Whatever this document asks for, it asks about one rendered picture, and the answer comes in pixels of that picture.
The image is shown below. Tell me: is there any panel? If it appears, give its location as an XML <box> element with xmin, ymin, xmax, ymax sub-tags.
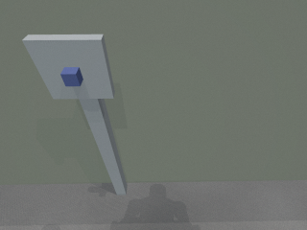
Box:
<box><xmin>22</xmin><ymin>34</ymin><xmax>128</xmax><ymax>196</ymax></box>

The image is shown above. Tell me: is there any button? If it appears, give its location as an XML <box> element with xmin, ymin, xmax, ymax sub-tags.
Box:
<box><xmin>60</xmin><ymin>67</ymin><xmax>83</xmax><ymax>87</ymax></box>

